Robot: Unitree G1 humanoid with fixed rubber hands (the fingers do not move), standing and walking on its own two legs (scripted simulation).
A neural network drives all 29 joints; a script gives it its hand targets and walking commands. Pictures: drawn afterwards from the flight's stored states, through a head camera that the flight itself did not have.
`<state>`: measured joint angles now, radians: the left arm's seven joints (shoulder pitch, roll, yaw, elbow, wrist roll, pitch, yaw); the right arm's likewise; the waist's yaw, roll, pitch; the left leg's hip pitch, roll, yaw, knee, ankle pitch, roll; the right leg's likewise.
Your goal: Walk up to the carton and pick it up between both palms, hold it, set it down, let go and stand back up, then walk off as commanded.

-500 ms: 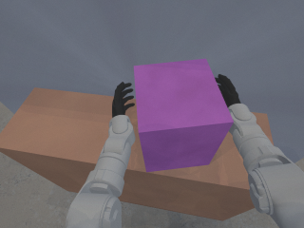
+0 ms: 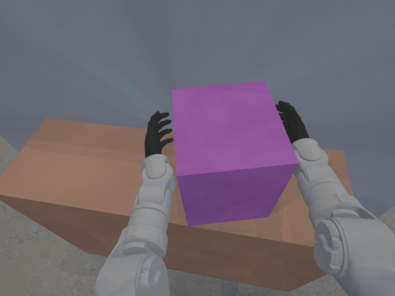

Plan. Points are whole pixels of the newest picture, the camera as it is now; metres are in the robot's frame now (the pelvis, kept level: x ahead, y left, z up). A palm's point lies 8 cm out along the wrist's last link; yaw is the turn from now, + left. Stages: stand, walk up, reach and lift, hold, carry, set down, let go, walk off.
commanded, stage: reach and lift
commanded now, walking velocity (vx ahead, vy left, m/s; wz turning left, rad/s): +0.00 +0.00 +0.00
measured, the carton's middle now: (223, 158) +0.43 +0.03 +0.01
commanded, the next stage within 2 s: none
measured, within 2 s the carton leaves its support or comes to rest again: leaves its support in 1.06 s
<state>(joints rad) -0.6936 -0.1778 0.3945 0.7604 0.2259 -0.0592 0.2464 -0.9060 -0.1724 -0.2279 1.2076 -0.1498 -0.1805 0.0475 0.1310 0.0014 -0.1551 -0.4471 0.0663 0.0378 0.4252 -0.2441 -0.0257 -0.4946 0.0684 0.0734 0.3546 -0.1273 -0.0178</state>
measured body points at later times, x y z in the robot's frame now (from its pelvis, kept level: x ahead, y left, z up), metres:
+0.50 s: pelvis +0.00 +0.00 +0.00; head +0.06 +0.00 +0.45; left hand +0.39 +0.18 +0.07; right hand +0.46 -0.11 +0.07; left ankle -0.04 +0.14 -0.74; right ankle +0.01 -0.11 -0.74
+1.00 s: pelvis -0.01 +0.00 +0.00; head +0.05 +0.00 +0.45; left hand +0.39 +0.18 +0.07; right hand +0.45 -0.11 +0.07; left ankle -0.04 +0.14 -0.74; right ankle +0.01 -0.11 -0.74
